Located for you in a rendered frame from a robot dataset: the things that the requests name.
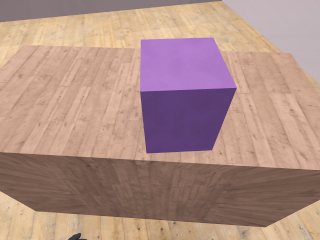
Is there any carton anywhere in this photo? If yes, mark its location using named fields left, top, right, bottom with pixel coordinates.
left=140, top=37, right=237, bottom=154

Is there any pedestal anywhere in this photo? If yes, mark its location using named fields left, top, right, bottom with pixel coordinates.
left=0, top=45, right=320, bottom=228

